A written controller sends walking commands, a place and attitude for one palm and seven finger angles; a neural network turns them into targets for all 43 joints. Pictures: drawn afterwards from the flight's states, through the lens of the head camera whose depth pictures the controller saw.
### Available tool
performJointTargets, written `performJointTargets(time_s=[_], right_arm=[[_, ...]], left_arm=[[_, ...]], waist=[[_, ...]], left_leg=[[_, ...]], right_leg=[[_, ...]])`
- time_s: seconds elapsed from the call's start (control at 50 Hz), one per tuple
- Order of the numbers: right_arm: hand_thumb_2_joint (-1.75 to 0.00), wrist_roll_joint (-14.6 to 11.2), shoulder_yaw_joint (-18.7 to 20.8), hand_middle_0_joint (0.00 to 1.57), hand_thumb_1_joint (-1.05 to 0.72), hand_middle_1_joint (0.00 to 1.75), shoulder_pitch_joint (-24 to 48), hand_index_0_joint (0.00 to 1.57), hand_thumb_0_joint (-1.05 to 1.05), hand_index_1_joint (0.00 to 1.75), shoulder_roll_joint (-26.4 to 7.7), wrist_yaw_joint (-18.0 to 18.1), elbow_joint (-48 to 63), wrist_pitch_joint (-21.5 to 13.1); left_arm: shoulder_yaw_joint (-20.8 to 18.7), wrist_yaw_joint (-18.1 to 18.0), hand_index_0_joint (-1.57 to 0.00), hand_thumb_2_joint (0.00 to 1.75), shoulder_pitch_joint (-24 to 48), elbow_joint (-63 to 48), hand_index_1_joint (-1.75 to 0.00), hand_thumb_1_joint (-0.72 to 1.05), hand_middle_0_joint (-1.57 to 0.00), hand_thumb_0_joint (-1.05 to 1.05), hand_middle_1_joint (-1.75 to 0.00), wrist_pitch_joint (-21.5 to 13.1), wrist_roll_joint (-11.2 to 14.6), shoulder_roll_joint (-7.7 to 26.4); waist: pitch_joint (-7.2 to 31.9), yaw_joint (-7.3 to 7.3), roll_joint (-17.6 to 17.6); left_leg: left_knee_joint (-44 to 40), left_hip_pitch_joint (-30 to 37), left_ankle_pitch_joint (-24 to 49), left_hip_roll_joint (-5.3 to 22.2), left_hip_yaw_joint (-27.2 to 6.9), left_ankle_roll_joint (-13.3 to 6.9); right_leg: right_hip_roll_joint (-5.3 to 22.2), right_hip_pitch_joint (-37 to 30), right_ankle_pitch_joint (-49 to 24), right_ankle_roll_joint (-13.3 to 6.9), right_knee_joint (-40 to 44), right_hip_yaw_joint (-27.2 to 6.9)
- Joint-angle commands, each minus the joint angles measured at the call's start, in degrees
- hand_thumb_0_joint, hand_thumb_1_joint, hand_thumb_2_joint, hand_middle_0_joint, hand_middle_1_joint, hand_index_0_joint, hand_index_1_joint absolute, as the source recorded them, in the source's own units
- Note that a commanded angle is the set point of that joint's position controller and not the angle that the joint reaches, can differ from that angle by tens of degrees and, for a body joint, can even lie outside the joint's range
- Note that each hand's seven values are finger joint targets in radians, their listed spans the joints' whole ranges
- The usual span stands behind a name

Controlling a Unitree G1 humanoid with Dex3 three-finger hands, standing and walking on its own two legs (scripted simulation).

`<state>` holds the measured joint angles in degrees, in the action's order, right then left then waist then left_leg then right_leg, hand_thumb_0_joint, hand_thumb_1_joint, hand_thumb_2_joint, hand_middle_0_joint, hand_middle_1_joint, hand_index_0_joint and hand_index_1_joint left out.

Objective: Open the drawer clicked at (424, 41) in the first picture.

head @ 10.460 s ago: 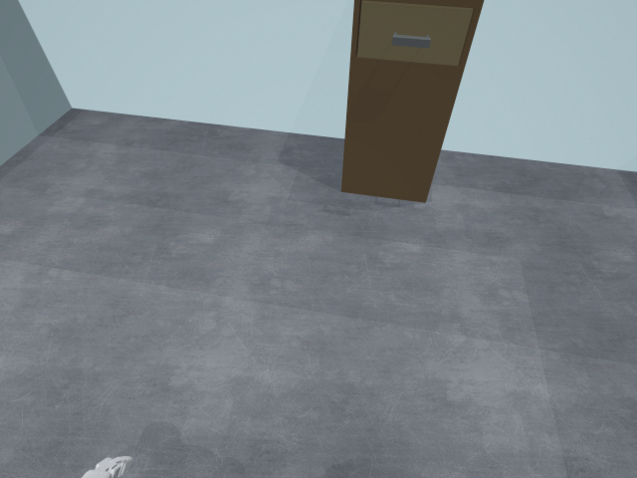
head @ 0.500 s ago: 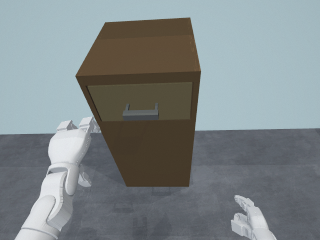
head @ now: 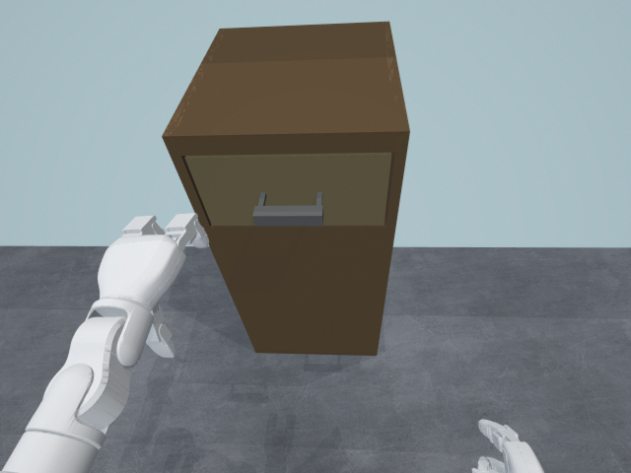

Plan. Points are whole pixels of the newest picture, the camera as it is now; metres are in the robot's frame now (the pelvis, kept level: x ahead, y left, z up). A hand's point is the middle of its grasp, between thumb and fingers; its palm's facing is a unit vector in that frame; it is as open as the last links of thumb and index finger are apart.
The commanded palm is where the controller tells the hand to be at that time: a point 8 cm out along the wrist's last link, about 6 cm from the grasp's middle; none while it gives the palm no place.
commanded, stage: raise the hand with hooked fingers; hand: left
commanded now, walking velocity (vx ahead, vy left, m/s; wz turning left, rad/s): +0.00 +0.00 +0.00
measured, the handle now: (290, 206) +0.56 +0.13 -0.02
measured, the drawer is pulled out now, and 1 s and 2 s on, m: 0.00 0.00 0.00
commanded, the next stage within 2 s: move the hooked fingers above the handle in 0.08 s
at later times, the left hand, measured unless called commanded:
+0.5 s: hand (203, 265) +0.34 +0.19 +0.08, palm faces +0.07 -0.07 -0.99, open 13.8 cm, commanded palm +0.32 +0.20 +0.13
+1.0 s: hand (238, 230) +0.42 +0.17 +0.06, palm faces +0.03 -0.06 -1.00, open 13.8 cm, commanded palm +0.39 +0.18 +0.12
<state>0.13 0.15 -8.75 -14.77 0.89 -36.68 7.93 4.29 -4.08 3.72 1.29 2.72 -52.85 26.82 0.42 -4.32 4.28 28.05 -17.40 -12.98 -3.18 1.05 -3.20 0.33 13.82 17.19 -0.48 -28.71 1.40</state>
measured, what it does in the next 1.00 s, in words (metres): stands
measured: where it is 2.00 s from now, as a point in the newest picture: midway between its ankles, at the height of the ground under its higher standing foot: outside the picture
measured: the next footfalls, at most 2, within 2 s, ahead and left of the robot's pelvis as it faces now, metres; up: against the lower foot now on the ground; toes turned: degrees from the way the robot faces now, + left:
none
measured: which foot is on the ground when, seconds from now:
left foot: down 0.00-1.00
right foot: down 0.00-1.00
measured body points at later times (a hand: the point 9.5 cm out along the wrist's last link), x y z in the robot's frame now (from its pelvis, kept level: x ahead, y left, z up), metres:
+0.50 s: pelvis +0.00 -0.02 +0.00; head +0.01 -0.06 +0.45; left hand +0.33 +0.20 +0.14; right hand +0.19 -0.25 -0.12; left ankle +0.02 +0.08 -0.74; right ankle -0.03 -0.12 -0.74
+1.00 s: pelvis +0.02 -0.03 -0.01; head +0.05 -0.06 +0.44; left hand +0.41 +0.17 +0.11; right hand +0.15 -0.28 -0.14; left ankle +0.02 +0.08 -0.74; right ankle -0.03 -0.12 -0.74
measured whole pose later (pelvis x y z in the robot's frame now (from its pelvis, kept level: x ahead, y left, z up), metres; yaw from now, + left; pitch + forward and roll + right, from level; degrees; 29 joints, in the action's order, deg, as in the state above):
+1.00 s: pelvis +0.02 -0.03 -0.01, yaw -1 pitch +8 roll +1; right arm -1.5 2.0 -11.4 -14.9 1.9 -39.0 7.8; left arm 8.6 -11.0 26.2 29.6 8.0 -56.4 21.2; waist 5.1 -0.8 3.6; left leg 32.2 -24.1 -16.3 -1.7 1.3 -1.3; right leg -1.2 21.4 20.9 -2.5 -34.0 1.1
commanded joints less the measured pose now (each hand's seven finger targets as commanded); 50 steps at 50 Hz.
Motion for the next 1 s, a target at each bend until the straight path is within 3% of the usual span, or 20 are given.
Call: performJointTargets(time_s=[0.0,0.1,0.16,0.22,0.24,0.32,0.38,0.42,0.44,0.48,0.54,0.62,0.72,0.8,0.88,0.92,0.98], right_arm=[[-0.90,-0.79,2.25,0.20,-0.90,0.30,8.00,0.20,0.00,0.30,-5.43,0.57,8.26,-3.11],[-0.90,-1.23,2.31,0.20,-0.90,0.30,8.84,0.20,0.00,0.30,-5.77,0.69,8.14,-2.82],[-0.90,-1.37,2.07,0.20,-0.90,0.30,9.39,0.20,0.00,0.30,-5.89,0.75,8.65,-2.78],[-0.90,-1.42,1.62,0.20,-0.90,0.30,9.43,0.20,0.00,0.30,-5.76,1.25,8.70,-2.88],[-0.90,-1.36,1.44,0.20,-0.90,0.30,8.89,0.20,0.00,0.30,-5.72,1.46,8.16,-3.09],[-0.90,-0.99,1.42,0.20,-0.90,0.30,8.26,0.20,0.00,0.30,-5.61,2.22,7.57,-3.31],[-0.90,-1.08,1.65,0.20,-0.90,0.30,7.74,0.20,0.00,0.30,-4.87,2.10,7.40,-3.66],[-0.90,-1.09,1.96,0.20,-0.90,0.30,7.49,0.20,0.00,0.30,-5.02,1.85,7.30,-3.58],[-0.90,-1.22,1.84,0.20,-0.90,0.30,7.26,0.20,0.00,0.30,-4.81,1.82,7.21,-3.55],[-0.90,-1.53,1.95,0.20,-0.90,0.30,6.83,0.20,0.00,0.30,-5.21,1.64,6.86,-3.15],[-0.90,-1.76,2.17,0.20,-0.90,0.30,6.95,0.20,0.00,0.30,-5.68,1.56,7.32,-2.72],[-0.90,-1.83,2.38,0.20,-0.90,0.30,5.87,0.20,0.00,0.30,-6.08,2.00,7.29,-2.43],[-0.90,-1.49,2.87,0.20,-0.90,0.30,3.86,0.20,0.00,0.30,-6.05,2.62,6.57,-2.64],[-0.90,-1.57,3.40,0.20,-0.90,0.30,1.73,0.20,0.00,0.30,-5.67,2.34,5.51,-2.65],[-0.90,-1.73,3.82,0.20,-0.90,0.30,0.87,0.20,0.00,0.30,-5.88,1.55,5.41,-2.46],[-0.90,-1.85,3.95,0.20,-0.90,0.30,0.61,0.20,0.00,0.30,-6.38,1.48,5.30,-2.19],[-0.90,-1.94,3.97,0.20,-0.90,0.30,0.00,0.20,0.00,0.30,-6.81,1.62,5.29,-1.73]], left_arm=[[-9.27,-6.33,-0.30,0.30,18.27,-10.08,-1.20,-0.50,-0.30,0.00,-1.20,-0.16,-0.52,11.72],[-6.27,-5.61,-0.30,0.30,18.02,-8.07,-1.20,-0.50,-0.30,0.00,-1.20,3.56,-0.80,10.18],[-4.60,-3.55,-0.30,0.30,17.25,-7.92,-1.20,-0.50,-0.30,0.00,-1.20,4.45,-0.13,9.24],[-1.51,-2.06,-0.30,0.30,21.73,-5.71,-1.20,-0.50,-0.30,0.00,-1.20,4.26,-0.17,6.86],[-1.78,-1.96,-0.30,0.30,23.81,-4.19,-1.20,-0.50,-0.30,0.00,-1.20,3.74,-0.53,7.74],[-6.35,-3.31,-0.30,0.30,28.07,-2.00,-1.20,-0.50,-0.30,0.00,-1.20,1.42,-2.41,12.85],[-4.75,-5.13,-0.30,0.30,30.59,-1.73,-1.20,-0.50,-0.30,0.00,-1.20,-0.15,-2.50,10.31],[-6.21,-6.26,-0.30,0.30,29.56,-0.57,-1.20,-0.50,-0.30,0.00,-1.20,0.18,-2.75,11.16],[-4.43,-6.48,-0.30,0.30,29.60,1.19,-1.20,-0.50,-0.30,0.00,-1.20,0.77,-2.47,9.11],[-3.65,-6.75,-0.30,0.30,30.05,4.68,-1.20,-0.50,-0.30,0.00,-1.20,2.27,-2.50,8.16],[-1.85,-6.10,-0.30,0.30,30.24,7.15,-1.20,-0.50,-0.30,0.00,-1.20,4.57,-2.83,6.96],[0.65,-4.79,-0.30,0.30,36.03,8.25,-1.20,-0.50,-0.30,0.00,-1.20,5.25,-2.87,5.80],[-2.52,-5.48,-0.30,0.30,40.41,8.37,-1.20,-0.50,-0.30,0.00,-1.20,2.24,-3.37,9.43],[-3.34,-7.98,-0.30,0.30,41.43,11.70,-1.20,-0.50,-0.30,0.00,-1.20,1.26,-3.82,8.51],[-2.30,-9.75,-0.30,0.30,40.28,16.12,-1.20,-0.50,-0.30,0.00,-1.20,3.76,-4.15,6.28],[-2.35,-9.56,-0.30,0.30,40.81,19.15,-1.20,-0.50,-0.30,0.00,-1.20,5.58,-4.21,6.42],[-0.89,-8.41,-0.30,0.30,43.39,20.62,-1.20,-0.50,-0.30,0.00,-1.20,7.16,-4.26,6.24]], waist=[[14.13,-0.31,-0.73],[15.77,-0.03,-2.53],[14.31,0.39,-3.54],[11.07,1.84,-5.62],[10.08,2.01,-6.51],[13.94,0.69,-4.88],[16.12,0.68,-1.54],[17.99,0.23,-0.20],[17.04,0.62,-1.77],[15.02,1.20,-3.60],[15.75,1.39,-6.51],[16.89,2.80,-7.15],[20.78,2.64,-5.55],[21.85,2.57,-4.39],[21.96,2.55,-4.63],[22.02,3.03,-7.58],[22.79,3.80,-9.03]], left_leg=[[-2.98,9.57,13.44,1.70,-3.14,1.89],[-3.22,9.41,12.67,1.29,-2.24,1.53],[-3.48,8.83,11.41,1.15,-2.11,1.16],[-3.48,7.87,8.24,1.08,-1.97,0.77],[-3.60,7.55,7.24,1.09,-1.88,0.69],[-2.53,7.00,8.19,0.32,-1.48,0.55],[-1.57,7.71,10.32,0.15,-1.30,0.68],[-1.04,7.79,11.81,0.15,-1.16,0.97],[-0.78,6.85,12.04,0.15,-0.93,0.84],[-0.83,5.32,11.39,0.32,-0.69,0.94],[-0.42,4.45,11.36,0.19,0.07,0.62],[0.40,4.40,10.88,-0.02,-0.13,0.33],[2.21,4.41,13.73,-0.32,-0.22,0.08],[3.22,4.00,16.75,-0.10,0.00,0.28],[3.83,3.06,18.52,0.13,0.43,0.54],[4.06,1.73,18.16,0.11,0.78,0.44],[4.18,1.38,17.90,0.08,1.21,0.16]], right_leg=[[-2.12,0.38,-9.69,-2.12,3.07,-0.11],[-1.83,-1.43,-10.52,-1.79,3.40,-0.66],[-1.65,-1.88,-10.14,-1.62,4.03,-0.87],[-1.71,0.62,-7.68,-1.33,4.98,-0.80],[-1.59,1.29,-6.85,-1.30,5.17,-0.77],[-1.56,-0.88,-8.19,-1.51,4.46,-1.78],[-1.42,-0.70,-10.91,-1.84,3.17,-1.83],[-1.75,-1.32,-12.20,-1.99,2.58,-1.85],[-1.43,-1.23,-13.28,-1.85,2.40,-1.76],[-1.54,0.02,-13.39,-1.73,2.29,-1.45],[-1.20,-0.76,-14.76,-1.26,2.30,-2.12],[-1.12,-0.14,-15.33,-1.06,2.02,-2.38],[-0.99,-1.34,-20.74,-1.10,0.12,-2.94],[-1.27,-0.42,-23.75,-1.46,-1.71,-2.28],[-1.53,0.19,-25.05,-1.57,-2.39,-1.77],[-1.50,-0.65,-26.32,-1.22,-2.22,-1.99],[-1.10,-1.19,-28.68,-0.68,-2.26,-2.24]])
